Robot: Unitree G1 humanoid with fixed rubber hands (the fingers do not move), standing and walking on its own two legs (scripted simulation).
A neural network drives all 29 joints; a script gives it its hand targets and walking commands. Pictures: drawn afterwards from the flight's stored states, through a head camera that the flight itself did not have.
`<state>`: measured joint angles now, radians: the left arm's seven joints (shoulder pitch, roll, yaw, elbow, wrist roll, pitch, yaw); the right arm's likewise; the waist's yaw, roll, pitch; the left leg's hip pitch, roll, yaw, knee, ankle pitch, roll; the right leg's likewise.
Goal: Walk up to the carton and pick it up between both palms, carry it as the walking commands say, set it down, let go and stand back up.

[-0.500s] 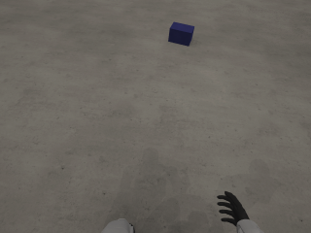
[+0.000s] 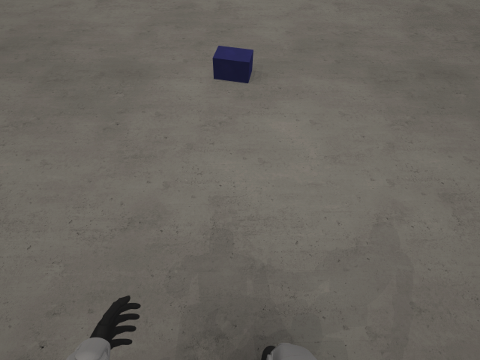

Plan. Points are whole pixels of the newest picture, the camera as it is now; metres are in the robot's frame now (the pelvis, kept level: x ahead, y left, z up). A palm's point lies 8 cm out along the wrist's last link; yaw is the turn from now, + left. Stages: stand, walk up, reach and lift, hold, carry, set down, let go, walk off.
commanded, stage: walk up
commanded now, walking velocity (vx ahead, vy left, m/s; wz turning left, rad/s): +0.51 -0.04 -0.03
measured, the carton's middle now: (233, 64) +2.00 -0.10 -0.68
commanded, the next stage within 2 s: none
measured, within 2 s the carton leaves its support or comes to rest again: neither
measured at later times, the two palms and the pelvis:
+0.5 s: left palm out of the picture +0.13 +0.26 -0.13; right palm (310, 207) +0.42 -0.19 -0.10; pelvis +0.25 +0.03 +0.00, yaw -1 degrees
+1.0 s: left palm (156, 139) +0.67 +0.19 -0.10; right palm (342, 230) +0.36 -0.25 -0.11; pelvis +0.49 -0.02 +0.01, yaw -1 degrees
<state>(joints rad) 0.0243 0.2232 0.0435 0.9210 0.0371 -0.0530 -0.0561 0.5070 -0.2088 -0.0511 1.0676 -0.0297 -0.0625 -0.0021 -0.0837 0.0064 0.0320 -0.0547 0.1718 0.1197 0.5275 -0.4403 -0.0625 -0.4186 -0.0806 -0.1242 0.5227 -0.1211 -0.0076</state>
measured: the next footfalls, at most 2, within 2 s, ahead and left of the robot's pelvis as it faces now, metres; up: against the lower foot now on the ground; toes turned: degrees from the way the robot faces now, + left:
left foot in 0.50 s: +0.39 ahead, +0.15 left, +0.00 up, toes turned +9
right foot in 1.02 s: +0.64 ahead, -0.17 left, +0.00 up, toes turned -9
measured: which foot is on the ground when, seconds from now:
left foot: up 0.00-0.48, down 0.50-1.00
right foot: down 0.00-0.50, up 0.52-1.00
